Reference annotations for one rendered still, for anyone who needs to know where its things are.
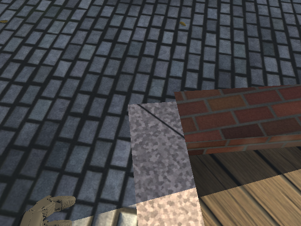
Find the left robot hand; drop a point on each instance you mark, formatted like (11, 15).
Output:
(44, 208)

